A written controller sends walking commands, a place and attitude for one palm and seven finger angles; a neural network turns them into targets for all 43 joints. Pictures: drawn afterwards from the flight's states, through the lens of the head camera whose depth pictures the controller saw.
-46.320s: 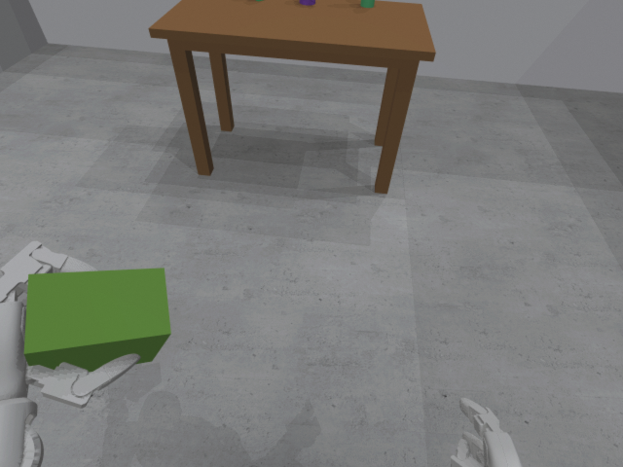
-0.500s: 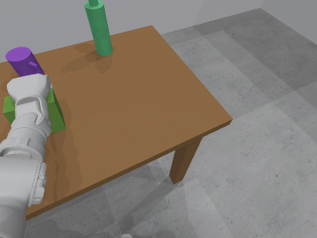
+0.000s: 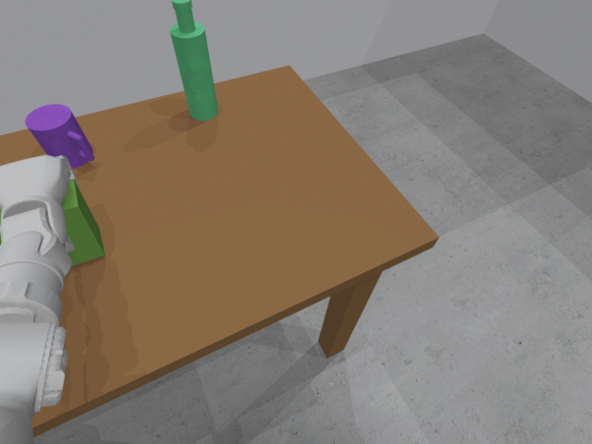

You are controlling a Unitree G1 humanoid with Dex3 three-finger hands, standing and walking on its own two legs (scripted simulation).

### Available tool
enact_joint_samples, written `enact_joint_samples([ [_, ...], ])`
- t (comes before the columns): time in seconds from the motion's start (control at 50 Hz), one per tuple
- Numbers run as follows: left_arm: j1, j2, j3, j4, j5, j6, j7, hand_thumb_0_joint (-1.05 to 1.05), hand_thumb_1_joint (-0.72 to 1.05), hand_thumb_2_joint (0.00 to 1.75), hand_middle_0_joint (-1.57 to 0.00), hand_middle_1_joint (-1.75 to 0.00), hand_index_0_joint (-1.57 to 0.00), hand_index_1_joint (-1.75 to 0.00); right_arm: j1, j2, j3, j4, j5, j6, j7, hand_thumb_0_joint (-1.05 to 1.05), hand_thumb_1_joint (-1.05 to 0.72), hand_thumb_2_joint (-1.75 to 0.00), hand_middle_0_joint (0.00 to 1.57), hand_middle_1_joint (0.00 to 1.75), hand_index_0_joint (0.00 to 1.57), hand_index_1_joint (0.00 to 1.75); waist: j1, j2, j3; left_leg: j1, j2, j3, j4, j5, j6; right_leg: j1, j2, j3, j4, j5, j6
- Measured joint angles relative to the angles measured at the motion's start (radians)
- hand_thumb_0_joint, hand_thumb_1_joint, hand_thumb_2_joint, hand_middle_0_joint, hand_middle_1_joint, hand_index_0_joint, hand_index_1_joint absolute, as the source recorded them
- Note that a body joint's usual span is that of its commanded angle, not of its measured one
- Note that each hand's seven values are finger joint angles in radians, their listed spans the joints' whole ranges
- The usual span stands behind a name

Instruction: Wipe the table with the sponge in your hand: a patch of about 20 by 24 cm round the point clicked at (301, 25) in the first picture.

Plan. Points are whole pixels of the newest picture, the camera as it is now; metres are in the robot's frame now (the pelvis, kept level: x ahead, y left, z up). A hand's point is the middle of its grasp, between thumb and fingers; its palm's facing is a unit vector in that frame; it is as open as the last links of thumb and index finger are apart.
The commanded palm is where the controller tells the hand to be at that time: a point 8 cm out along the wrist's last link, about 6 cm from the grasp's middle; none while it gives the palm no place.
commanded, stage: slide back across to the first lane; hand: left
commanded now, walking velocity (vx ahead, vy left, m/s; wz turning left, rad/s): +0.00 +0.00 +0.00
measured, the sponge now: (53, 237) +0.41 +0.36 +0.01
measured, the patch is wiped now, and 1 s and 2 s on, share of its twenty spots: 1.00 1.00 1.00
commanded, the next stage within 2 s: wipe back along the first lane in 0.22 s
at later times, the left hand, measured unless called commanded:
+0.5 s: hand (19, 234) +0.39 +0.37 +0.05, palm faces -0.11 +0.01 -0.99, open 10.6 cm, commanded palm +0.37 +0.36 +0.09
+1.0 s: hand (23, 252) +0.36 +0.36 +0.05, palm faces -0.08 +0.00 -1.00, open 10.6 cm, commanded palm +0.33 +0.34 +0.08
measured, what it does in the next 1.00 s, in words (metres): stands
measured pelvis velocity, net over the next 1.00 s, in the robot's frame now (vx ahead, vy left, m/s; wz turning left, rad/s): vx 0.00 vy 0.01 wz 0.02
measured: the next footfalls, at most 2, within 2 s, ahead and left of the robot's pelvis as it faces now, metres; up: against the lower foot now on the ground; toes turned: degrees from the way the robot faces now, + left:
none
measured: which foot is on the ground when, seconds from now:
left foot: down 0.00-1.00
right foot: down 0.00-1.00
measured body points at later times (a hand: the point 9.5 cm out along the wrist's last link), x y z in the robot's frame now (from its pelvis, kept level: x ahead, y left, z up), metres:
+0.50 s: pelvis +0.01 +0.00 +0.00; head +0.06 +0.01 +0.45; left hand +0.39 +0.37 +0.10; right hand +0.09 -0.27 -0.12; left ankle +0.00 +0.10 -0.72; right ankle -0.02 -0.12 -0.72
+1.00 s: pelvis +0.00 +0.01 +0.01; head +0.04 +0.01 +0.45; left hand +0.36 +0.36 +0.10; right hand +0.11 -0.26 -0.12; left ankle +0.00 +0.10 -0.72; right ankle -0.02 -0.12 -0.72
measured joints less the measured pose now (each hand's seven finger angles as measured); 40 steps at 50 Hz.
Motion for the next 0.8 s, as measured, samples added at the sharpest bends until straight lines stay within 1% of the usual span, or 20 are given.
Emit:
enact_joint_samples([
  [0.1,0.042,0.016,0.007,-0.030,-0.006,-0.035,-0.027,0.00,-0.55,1.06,-0.69,-1.32,-0.69,-1.34,-0.012,-0.004,-0.003,-0.005,0.003,0.003,-0.007,0.00,-0.91,-0.90,0.20,0.30,0.20,0.30,0.013,-0.003,0.006,0.029,-0.004,-0.005,-0.013,-0.001,0.001,0.033,-0.003,-0.004,-0.018,0.000,0.001],
  [0.16,0.055,0.027,0.014,-0.044,-0.002,-0.062,-0.037,0.00,-0.55,1.06,-0.69,-1.32,-0.69,-1.34,-0.022,-0.007,-0.004,-0.010,0.003,0.004,-0.010,0.00,-0.91,-0.90,0.20,0.30,0.20,0.30,0.021,-0.006,0.012,0.036,-0.006,-0.009,-0.016,0.000,0.001,0.043,-0.005,-0.009,-0.022,-0.001,0.000],
  [0.26,0.076,0.043,0.030,-0.067,0.006,-0.102,-0.042,0.00,-0.55,1.06,-0.69,-1.32,-0.69,-1.34,-0.040,-0.010,-0.009,-0.014,-0.001,0.007,-0.012,0.00,-0.91,-0.90,0.20,0.30,0.20,0.30,0.034,-0.008,0.018,0.036,-0.008,-0.011,-0.017,0.000,0.002,0.045,-0.007,-0.011,-0.025,-0.001,0.000],
  [0.36,0.091,0.052,0.040,-0.079,0.005,-0.124,-0.040,0.00,-0.55,1.06,-0.69,-1.32,-0.69,-1.34,-0.048,-0.011,-0.013,-0.016,-0.003,0.011,-0.012,0.00,-0.91,-0.90,0.20,0.30,0.20,0.30,0.041,-0.009,0.020,0.031,-0.010,-0.014,-0.014,-0.001,0.002,0.041,-0.008,-0.013,-0.023,-0.002,0.000],
  [0.44,0.126,0.042,0.031,-0.115,-0.001,-0.122,-0.027,0.00,-0.55,1.06,-0.68,-1.32,-0.69,-1.34,-0.045,-0.009,-0.021,-0.015,-0.004,0.016,-0.008,0.00,-0.91,-0.90,0.20,0.30,0.20,0.30,0.049,-0.004,0.016,0.034,-0.009,-0.013,-0.014,-0.002,0.002,0.044,-0.007,-0.013,-0.026,-0.002,0.000],
  [0.6,0.187,0.001,0.006,-0.171,-0.035,-0.090,-0.002,0.00,-0.53,1.06,-0.67,-1.33,-0.67,-1.35,-0.045,-0.003,-0.019,-0.007,0.004,0.030,-0.003,0.00,-0.91,-0.90,0.20,0.30,0.20,0.30,0.058,0.003,0.014,0.057,-0.015,-0.014,-0.020,-0.001,0.005,0.068,-0.013,-0.014,-0.030,-0.003,0.004],
  [0.8,0.197,-0.017,-0.011,-0.179,-0.036,-0.067,0.002,0.00,-0.53,1.05,-0.66,-1.34,-0.66,-1.36,-0.065,0.002,-0.006,-0.020,0.007,0.033,-0.005,0.00,-0.91,-0.90,0.20,0.30,0.20,0.30,0.061,0.004,0.016,0.065,-0.019,-0.012,-0.028,0.009,0.007,0.072,-0.017,-0.012,-0.030,0.002,0.005],
])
